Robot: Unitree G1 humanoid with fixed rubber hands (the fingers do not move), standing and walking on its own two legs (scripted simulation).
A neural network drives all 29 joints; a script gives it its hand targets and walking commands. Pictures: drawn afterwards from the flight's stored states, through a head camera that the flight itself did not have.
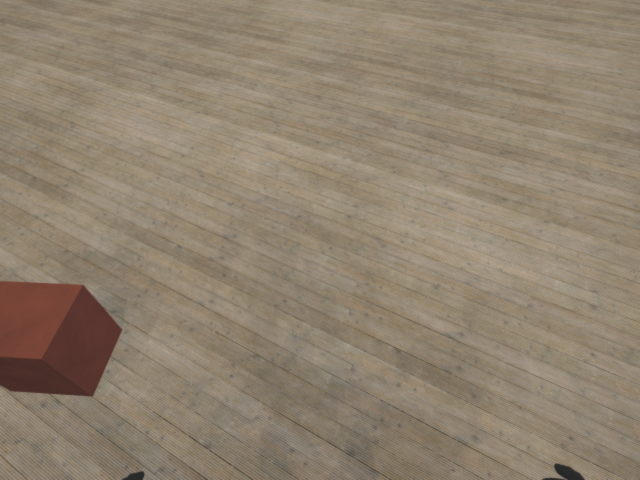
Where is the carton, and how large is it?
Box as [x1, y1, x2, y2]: [0, 281, 121, 395]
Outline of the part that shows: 0,281 0,384 10,390 92,395 121,331 119,326 83,285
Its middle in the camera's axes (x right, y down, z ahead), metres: -0.87 +0.31 +1.22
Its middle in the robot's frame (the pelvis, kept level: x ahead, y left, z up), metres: +0.60 +0.94 -0.64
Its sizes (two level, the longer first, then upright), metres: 0.282 0.240 0.290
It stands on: the floor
